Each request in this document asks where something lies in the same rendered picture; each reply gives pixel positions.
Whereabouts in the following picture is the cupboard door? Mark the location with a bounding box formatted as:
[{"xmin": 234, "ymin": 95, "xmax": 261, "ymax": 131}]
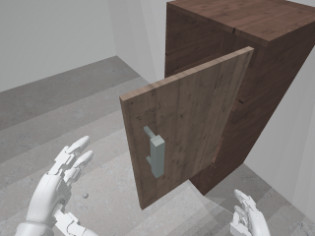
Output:
[{"xmin": 119, "ymin": 46, "xmax": 254, "ymax": 210}]

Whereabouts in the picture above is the left robot hand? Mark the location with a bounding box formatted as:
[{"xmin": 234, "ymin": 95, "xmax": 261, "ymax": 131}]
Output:
[{"xmin": 26, "ymin": 136, "xmax": 98, "ymax": 236}]

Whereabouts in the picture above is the handle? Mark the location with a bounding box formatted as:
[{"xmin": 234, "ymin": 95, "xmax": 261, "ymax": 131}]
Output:
[{"xmin": 144, "ymin": 126, "xmax": 165, "ymax": 178}]

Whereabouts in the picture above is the right robot hand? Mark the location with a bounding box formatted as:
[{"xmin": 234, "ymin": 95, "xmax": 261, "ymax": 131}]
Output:
[{"xmin": 230, "ymin": 189, "xmax": 271, "ymax": 236}]

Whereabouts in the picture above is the robot left forearm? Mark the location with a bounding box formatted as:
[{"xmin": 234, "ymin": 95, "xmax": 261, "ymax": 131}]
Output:
[{"xmin": 15, "ymin": 221, "xmax": 54, "ymax": 236}]

